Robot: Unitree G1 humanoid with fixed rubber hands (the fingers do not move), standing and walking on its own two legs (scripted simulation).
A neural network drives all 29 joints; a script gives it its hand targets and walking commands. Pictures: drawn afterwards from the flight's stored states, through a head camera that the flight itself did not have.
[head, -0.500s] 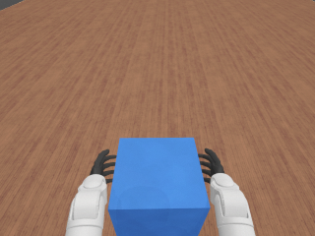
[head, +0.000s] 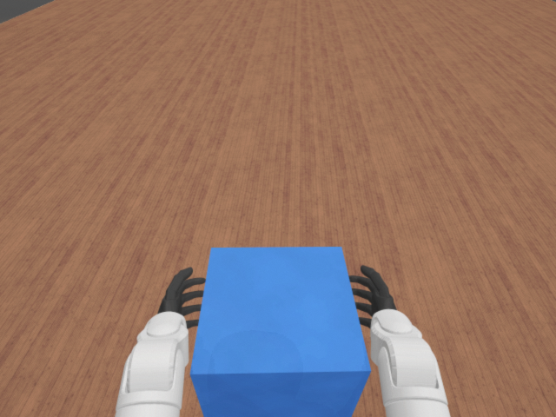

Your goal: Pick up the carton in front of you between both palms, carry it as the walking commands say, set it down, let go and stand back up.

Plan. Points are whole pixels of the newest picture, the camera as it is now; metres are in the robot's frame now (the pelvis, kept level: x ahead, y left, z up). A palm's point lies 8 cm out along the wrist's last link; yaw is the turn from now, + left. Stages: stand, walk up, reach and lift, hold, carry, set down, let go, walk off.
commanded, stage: carry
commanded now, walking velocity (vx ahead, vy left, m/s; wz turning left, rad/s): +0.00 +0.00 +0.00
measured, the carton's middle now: (277, 345) +0.29 +0.00 -0.06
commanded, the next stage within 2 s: hold in 1.26 s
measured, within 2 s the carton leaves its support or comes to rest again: neither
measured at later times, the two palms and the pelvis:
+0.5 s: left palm (164, 342) +0.25 +0.15 +0.04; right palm (389, 340) +0.24 -0.15 +0.04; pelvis -0.04 +0.00 +0.00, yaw +0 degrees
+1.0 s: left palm (156, 352) +0.23 +0.16 +0.04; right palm (386, 350) +0.23 -0.14 +0.04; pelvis -0.05 +0.01 +0.00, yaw +0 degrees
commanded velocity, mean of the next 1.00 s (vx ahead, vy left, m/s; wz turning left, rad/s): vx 0.00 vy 0.00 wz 0.00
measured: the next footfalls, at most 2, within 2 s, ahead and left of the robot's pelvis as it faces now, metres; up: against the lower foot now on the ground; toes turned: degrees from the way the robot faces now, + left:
none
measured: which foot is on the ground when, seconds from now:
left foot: down 0.00-1.00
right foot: down 0.00-1.00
